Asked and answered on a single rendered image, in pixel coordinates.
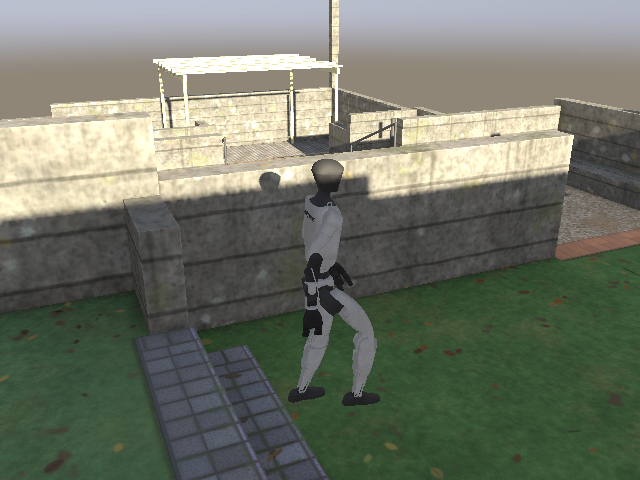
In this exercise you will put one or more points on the left robot thigh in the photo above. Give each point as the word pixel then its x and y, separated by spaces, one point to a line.
pixel 319 341

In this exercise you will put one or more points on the left robot hand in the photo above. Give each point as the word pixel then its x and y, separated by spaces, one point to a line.
pixel 335 272

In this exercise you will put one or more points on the left robot upper arm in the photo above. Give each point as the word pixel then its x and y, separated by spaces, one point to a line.
pixel 306 199

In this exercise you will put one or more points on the right robot forearm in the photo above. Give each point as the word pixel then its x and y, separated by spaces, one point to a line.
pixel 310 289

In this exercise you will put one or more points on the right robot hand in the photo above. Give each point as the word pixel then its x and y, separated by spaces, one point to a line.
pixel 312 319

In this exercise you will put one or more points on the left robot foot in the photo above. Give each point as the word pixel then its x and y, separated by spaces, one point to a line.
pixel 310 393

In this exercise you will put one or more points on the right robot upper arm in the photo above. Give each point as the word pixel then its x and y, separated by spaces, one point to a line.
pixel 331 222

